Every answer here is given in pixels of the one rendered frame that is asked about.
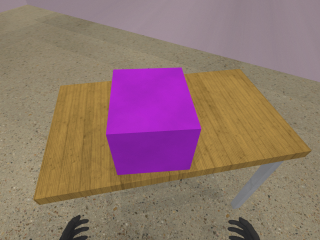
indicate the robot right hand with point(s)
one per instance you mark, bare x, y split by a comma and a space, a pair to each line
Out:
248, 231

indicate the robot left hand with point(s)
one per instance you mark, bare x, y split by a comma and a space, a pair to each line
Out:
70, 231

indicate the carton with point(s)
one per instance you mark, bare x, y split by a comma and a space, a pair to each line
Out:
152, 124

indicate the table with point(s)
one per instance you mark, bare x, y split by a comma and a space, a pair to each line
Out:
239, 129

